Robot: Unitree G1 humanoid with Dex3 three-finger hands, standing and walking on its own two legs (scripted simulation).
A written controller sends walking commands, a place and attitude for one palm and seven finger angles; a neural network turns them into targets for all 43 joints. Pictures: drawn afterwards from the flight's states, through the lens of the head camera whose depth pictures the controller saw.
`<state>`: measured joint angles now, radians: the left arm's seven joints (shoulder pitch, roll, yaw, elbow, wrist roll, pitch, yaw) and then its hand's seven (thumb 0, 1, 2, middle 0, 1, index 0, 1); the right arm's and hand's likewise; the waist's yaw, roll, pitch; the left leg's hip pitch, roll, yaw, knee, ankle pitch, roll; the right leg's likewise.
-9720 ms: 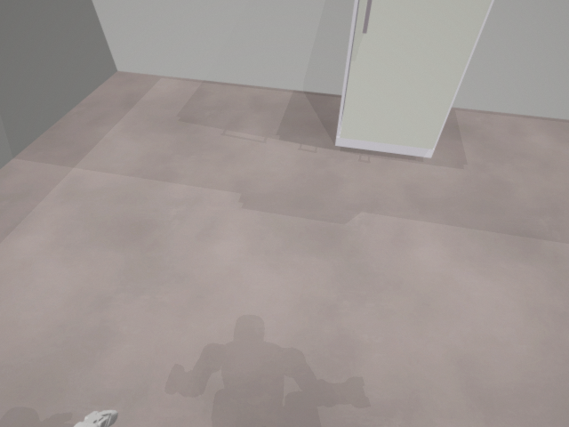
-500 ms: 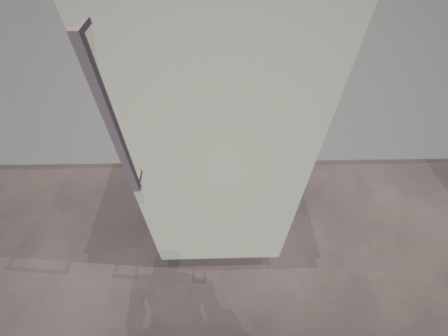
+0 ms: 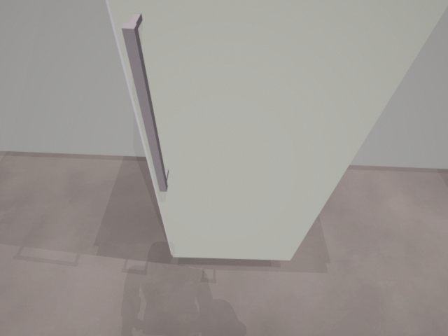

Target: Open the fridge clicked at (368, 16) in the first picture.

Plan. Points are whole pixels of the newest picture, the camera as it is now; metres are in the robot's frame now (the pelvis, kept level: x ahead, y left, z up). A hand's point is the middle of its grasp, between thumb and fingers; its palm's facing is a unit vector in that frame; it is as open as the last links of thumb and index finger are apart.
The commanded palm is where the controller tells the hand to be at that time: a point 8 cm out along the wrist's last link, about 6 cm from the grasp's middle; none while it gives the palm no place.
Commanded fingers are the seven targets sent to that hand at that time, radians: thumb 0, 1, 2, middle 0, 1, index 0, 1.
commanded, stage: come to a stop and stand still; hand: left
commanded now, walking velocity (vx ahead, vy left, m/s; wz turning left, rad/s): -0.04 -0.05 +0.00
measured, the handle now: (153, 123) +0.48 +0.17 +0.10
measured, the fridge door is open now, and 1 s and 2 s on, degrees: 0 0 0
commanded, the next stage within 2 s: look again from close up in 1.18 s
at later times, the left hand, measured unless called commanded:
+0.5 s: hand out of the picture +0.02 +0.12 -0.17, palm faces +0.00 -0.97 -0.25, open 7.3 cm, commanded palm none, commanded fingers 0.00 0.90 0.90 -0.20 -0.30 -0.20 -0.30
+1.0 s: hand out of the picture +0.00 +0.09 -0.18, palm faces +0.03 -0.98 -0.19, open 7.4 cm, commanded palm none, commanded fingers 0.00 0.90 0.90 -0.20 -0.30 -0.20 -0.30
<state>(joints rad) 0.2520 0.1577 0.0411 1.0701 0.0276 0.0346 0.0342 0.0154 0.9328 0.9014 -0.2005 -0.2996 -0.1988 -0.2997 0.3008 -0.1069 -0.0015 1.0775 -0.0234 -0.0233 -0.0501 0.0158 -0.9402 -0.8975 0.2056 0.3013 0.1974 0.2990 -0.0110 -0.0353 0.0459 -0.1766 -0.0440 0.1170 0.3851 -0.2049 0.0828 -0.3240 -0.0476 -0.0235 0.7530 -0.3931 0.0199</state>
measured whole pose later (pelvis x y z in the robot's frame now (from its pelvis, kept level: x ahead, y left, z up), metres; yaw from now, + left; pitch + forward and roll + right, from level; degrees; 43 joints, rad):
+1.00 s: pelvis +0.01 -0.08 +0.00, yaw +0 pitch -2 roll +1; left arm 0.32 0.13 -0.01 1.12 0.02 -0.03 0.03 0.01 0.90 0.90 -0.20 -0.30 -0.20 -0.30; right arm 0.29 -0.14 0.01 1.14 -0.01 -0.02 -0.04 0.00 -0.91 -0.90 0.20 0.30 0.19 0.30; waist 0.00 0.01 0.02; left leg -0.16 0.07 0.08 0.43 -0.24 -0.04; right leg -0.13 0.06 -0.08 0.43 -0.28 -0.09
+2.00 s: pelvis +0.01 -0.06 +0.00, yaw -1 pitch -1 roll +1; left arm 0.29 0.16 0.00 1.11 0.02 -0.03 0.03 0.01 0.91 0.90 -0.20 -0.30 -0.20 -0.30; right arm 0.26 -0.15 0.01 1.14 -0.01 -0.02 -0.03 0.00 -0.91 -0.90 0.20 0.30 0.19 0.30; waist 0.00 0.00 0.04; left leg -0.15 0.04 0.10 0.41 -0.23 -0.01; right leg -0.14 0.03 -0.05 0.43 -0.27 -0.06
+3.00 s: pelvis -0.03 -0.03 -0.06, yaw +2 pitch +10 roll -2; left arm 0.34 0.26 0.24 0.04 -0.31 -0.35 -0.28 0.01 0.10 0.56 -0.26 -0.82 -0.26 -0.82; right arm 0.29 -0.22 0.04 0.59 0.03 -0.22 -0.07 0.01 -0.90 -0.90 0.21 0.30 0.20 0.30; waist -0.01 0.03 -0.10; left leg -0.75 0.03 0.03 0.99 -0.43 0.03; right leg -0.68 0.00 -0.12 0.95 -0.46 -0.03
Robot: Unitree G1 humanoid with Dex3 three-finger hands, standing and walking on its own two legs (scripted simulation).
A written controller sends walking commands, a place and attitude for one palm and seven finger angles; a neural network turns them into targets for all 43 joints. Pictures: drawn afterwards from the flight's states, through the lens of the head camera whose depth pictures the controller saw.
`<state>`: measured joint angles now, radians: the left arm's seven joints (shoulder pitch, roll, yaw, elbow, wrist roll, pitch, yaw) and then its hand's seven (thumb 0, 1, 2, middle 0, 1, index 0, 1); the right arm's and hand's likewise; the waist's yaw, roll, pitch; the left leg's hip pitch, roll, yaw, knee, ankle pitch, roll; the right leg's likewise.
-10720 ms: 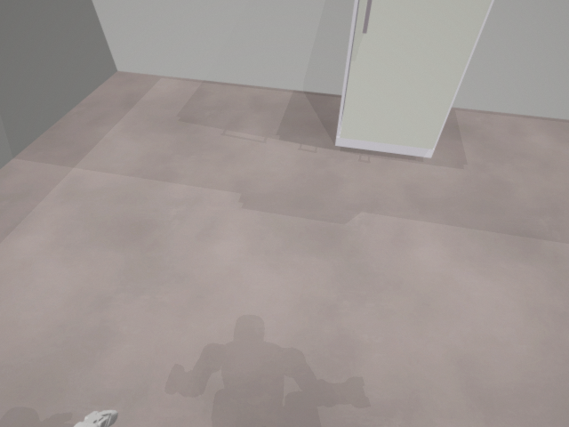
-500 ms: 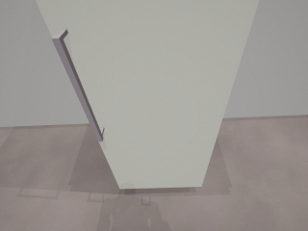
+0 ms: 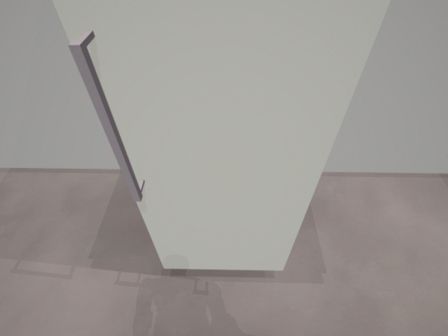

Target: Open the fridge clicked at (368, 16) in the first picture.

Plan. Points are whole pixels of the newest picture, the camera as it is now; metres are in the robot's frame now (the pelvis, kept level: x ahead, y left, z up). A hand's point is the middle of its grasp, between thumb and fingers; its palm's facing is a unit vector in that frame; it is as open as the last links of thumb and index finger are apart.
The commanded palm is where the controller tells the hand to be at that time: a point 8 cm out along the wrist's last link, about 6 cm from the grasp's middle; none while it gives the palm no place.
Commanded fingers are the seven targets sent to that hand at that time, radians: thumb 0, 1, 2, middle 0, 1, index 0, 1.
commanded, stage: come to a stop and stand still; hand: left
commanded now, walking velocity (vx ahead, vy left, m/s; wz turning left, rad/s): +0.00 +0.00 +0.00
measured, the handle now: (118, 134) +0.47 +0.25 +0.11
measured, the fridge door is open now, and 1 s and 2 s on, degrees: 0 0 0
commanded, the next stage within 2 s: look again from close up in 0.18 s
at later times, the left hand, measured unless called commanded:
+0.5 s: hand out of the picture +0.00 +0.18 -0.17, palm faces +0.02 -0.98 -0.20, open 7.4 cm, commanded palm none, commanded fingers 0.00 0.90 0.90 -0.20 -0.30 -0.20 -0.30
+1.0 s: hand out of the picture +0.00 +0.19 -0.17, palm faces +0.01 -0.98 -0.20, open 7.4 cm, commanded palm none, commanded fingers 0.00 0.90 0.90 -0.20 -0.30 -0.20 -0.30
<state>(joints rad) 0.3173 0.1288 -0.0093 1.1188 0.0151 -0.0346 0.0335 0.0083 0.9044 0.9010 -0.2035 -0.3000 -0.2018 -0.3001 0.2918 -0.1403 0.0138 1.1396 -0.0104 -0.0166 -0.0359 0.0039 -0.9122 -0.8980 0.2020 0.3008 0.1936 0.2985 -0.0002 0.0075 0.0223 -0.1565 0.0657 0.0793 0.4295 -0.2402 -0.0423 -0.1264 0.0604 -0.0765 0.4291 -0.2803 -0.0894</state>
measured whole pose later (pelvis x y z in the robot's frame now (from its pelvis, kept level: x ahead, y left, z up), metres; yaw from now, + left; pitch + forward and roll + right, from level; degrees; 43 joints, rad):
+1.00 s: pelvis +0.00 +0.02 +0.00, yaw -1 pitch -1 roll +1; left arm 0.29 0.16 0.00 1.11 0.02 -0.03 0.03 0.01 0.91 0.90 -0.20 -0.30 -0.20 -0.30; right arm 0.26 -0.15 0.01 1.14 -0.01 -0.02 -0.03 0.00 -0.91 -0.90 0.20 0.30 0.19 0.30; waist 0.00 0.00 0.04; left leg -0.15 0.04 0.10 0.41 -0.23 -0.01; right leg -0.14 0.03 -0.05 0.43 -0.27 -0.06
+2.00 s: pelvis -0.04 +0.05 -0.06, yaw +2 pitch +10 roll -2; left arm 0.34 0.26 0.24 0.04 -0.31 -0.35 -0.28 0.01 0.10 0.56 -0.26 -0.82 -0.26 -0.82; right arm 0.29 -0.22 0.04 0.59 0.03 -0.22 -0.07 0.01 -0.90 -0.90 0.21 0.30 0.20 0.30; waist -0.01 0.03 -0.10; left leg -0.75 0.03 0.03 0.99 -0.43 0.03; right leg -0.68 0.00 -0.12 0.95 -0.46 -0.03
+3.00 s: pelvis -0.03 +0.05 -0.03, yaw +2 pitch +5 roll -1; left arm 0.02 0.40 0.43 0.32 -0.36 -0.19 -0.49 -0.01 -0.50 0.30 -0.30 -1.20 -0.30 -1.20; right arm 0.28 -0.29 0.04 0.59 0.05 -0.25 -0.09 0.01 -0.91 -0.90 0.21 0.30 0.20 0.30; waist 0.01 0.03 -0.06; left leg -0.51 0.02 0.05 0.76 -0.35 0.03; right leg -0.44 0.00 -0.10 0.72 -0.37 -0.03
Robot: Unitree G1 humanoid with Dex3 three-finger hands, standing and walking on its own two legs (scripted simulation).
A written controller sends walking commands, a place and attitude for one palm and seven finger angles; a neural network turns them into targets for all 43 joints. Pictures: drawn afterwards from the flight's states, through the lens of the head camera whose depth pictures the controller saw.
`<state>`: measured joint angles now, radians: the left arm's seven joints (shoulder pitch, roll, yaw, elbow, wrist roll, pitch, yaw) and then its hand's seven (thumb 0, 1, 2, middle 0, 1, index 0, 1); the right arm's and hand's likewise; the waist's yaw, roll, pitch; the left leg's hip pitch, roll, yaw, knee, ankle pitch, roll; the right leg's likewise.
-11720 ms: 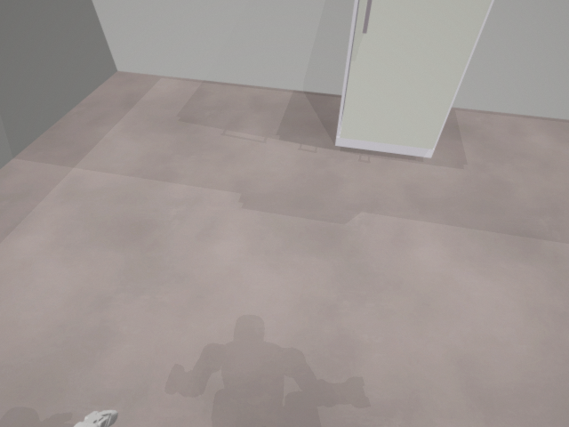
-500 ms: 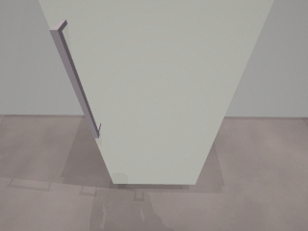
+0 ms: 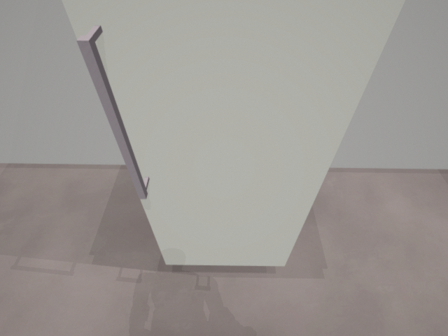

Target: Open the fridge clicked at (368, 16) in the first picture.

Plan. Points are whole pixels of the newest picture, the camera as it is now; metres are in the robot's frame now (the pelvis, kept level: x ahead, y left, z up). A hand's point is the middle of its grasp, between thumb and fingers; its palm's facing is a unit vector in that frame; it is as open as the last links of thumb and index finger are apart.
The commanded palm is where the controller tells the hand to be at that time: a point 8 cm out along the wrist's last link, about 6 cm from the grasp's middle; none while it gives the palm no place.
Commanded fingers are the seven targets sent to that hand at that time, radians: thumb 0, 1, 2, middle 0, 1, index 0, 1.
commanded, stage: look again from close up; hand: left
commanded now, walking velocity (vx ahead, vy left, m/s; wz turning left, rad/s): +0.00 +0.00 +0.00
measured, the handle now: (124, 131) +0.47 +0.24 +0.10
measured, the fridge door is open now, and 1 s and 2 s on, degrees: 0 0 0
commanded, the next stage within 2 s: raise the hand to about handle height in 0.04 s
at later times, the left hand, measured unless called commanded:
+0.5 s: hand (129, 315) +0.16 +0.18 -0.04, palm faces +0.00 -1.00 +0.03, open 8.2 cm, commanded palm +0.12 +0.25 -0.04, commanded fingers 0.00 0.46 0.71 -0.23 -0.58 -0.23 -0.58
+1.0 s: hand (82, 299) +0.18 +0.25 -0.01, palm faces +0.09 -0.99 -0.06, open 11.2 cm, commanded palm +0.14 +0.30 +0.00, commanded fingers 0.00 -0.13 0.46 -0.27 -0.96 -0.27 -0.96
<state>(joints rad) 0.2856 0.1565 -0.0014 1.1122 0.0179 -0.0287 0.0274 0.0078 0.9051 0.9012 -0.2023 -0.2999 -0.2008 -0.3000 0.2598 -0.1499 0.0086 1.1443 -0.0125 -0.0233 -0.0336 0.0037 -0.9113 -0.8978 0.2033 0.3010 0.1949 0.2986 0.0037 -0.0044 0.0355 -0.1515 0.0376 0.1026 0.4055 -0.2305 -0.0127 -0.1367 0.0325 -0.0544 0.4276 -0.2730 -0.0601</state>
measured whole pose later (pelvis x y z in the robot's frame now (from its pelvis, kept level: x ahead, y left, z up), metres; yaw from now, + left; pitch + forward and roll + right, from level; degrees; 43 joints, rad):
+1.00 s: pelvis -0.04 +0.03 -0.06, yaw +3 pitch +10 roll -2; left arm 0.34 0.26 0.24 0.04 -0.31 -0.35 -0.28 0.01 0.10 0.56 -0.26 -0.82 -0.26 -0.82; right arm 0.29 -0.22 0.04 0.59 0.03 -0.22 -0.07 0.01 -0.90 -0.90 0.21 0.30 0.20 0.30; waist -0.01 0.03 -0.10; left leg -0.75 0.03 0.03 0.99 -0.43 0.03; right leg -0.68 0.00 -0.12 0.95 -0.46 -0.03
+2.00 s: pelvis -0.03 +0.03 -0.03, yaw +3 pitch +5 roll -1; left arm 0.02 0.40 0.43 0.32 -0.36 -0.19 -0.49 -0.01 -0.50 0.30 -0.30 -1.20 -0.30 -1.20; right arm 0.28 -0.29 0.04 0.59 0.05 -0.25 -0.09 0.01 -0.91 -0.90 0.21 0.30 0.20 0.30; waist 0.01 0.03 -0.06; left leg -0.51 0.02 0.05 0.76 -0.35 0.03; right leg -0.44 0.00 -0.10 0.72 -0.37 -0.03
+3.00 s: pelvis -0.03 +0.03 -0.03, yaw +2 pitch +7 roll -1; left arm -0.23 0.43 0.42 0.57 -0.31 -0.23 -0.47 -0.01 -0.50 0.30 -0.30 -1.20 -0.30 -1.20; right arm 0.31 -0.28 0.04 0.60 0.05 -0.18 -0.09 0.01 -0.91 -0.90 0.21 0.30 0.20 0.30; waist -0.02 0.02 -0.06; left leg -0.56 0.03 0.05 0.79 -0.35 0.03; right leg -0.50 0.01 -0.09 0.75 -0.37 -0.03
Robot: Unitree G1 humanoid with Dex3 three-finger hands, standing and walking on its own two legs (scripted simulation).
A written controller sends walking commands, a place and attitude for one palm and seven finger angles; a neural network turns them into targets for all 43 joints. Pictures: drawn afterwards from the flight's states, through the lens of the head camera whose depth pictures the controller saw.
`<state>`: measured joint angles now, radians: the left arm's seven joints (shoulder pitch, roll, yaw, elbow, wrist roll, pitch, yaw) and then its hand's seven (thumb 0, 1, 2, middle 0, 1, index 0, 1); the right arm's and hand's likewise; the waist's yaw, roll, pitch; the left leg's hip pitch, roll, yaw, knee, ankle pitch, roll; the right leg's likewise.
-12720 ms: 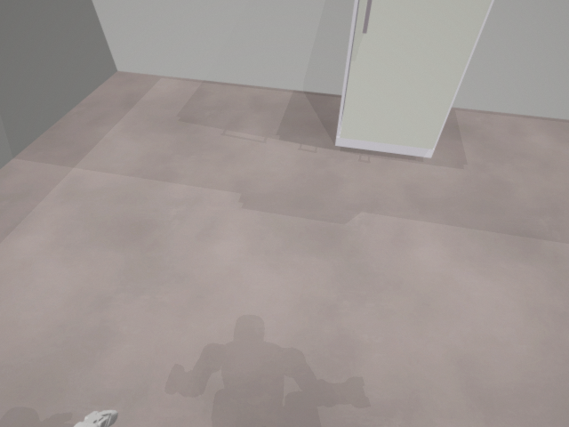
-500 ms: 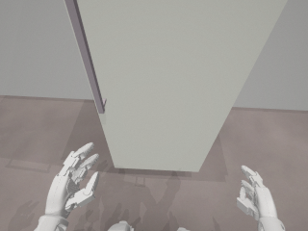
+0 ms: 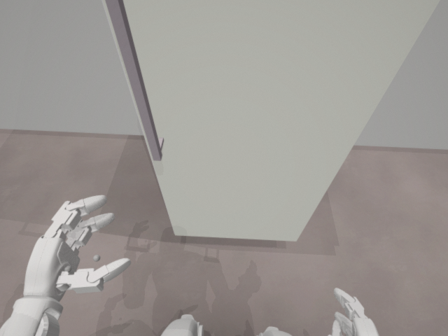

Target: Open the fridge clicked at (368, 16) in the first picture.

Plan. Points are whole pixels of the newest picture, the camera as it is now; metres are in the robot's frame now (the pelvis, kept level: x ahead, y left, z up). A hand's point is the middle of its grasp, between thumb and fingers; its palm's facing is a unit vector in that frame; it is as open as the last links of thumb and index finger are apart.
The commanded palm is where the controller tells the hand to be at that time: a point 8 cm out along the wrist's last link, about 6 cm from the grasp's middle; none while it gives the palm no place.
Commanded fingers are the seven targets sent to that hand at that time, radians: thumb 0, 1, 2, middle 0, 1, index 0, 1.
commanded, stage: raise the hand to about handle height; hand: left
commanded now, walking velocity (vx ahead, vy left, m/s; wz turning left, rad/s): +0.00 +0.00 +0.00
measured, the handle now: (141, 80) +0.52 +0.19 +0.17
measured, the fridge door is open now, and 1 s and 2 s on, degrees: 0 0 0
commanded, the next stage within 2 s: move the hooked fingers beside the handle in 1.24 s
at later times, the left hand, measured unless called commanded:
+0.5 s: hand (62, 224) +0.26 +0.26 +0.10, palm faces +0.05 -1.00 -0.06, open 13.8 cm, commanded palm +0.24 +0.31 +0.11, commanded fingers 0.00 -0.50 0.30 -0.30 -1.20 -0.30 -1.20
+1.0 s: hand (54, 201) +0.29 +0.27 +0.12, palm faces +0.03 -1.00 -0.04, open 14.0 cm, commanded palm +0.25 +0.32 +0.12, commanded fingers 0.00 -0.50 0.30 -0.30 -1.20 -0.30 -1.20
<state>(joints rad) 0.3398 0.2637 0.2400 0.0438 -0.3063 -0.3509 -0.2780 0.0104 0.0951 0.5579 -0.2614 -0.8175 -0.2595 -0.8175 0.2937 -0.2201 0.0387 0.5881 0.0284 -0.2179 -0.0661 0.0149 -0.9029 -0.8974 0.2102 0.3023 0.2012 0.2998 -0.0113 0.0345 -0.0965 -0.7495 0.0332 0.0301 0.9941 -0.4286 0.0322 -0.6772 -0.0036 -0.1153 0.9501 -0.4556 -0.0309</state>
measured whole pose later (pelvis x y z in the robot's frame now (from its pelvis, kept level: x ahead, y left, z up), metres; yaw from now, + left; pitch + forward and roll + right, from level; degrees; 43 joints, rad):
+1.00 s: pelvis +0.01 +0.00 +0.03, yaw +0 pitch +5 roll -1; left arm 0.02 0.40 0.43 0.32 -0.36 -0.19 -0.49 -0.01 -0.50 0.30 -0.30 -1.20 -0.30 -1.20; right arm 0.28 -0.29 0.04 0.59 0.05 -0.25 -0.09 0.01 -0.91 -0.90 0.21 0.30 0.20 0.30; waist 0.01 0.03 -0.06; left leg -0.51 0.02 0.05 0.76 -0.35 0.03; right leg -0.44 0.00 -0.10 0.72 -0.37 -0.03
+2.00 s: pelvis +0.01 +0.00 +0.03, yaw -1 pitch +7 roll -1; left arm -0.23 0.43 0.42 0.57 -0.31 -0.23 -0.47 -0.01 -0.50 0.30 -0.30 -1.20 -0.30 -1.20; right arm 0.31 -0.28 0.04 0.60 0.05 -0.18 -0.09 0.01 -0.91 -0.90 0.21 0.30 0.20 0.30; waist -0.02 0.02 -0.06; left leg -0.56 0.03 0.05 0.79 -0.35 0.03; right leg -0.50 0.01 -0.09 0.75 -0.37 -0.03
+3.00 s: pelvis +0.01 +0.00 +0.02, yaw -2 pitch +14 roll -2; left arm -0.70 0.56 0.45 1.07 -0.18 -0.34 -0.42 -0.01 -0.50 0.30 -0.30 -1.20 -0.30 -1.20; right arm 0.38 -0.29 0.04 0.62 0.03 -0.01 -0.06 0.01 -0.91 -0.90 0.21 0.30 0.20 0.30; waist -0.10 0.01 -0.08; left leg -0.74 0.05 0.06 0.88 -0.39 0.03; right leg -0.68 0.02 -0.08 0.83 -0.39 -0.03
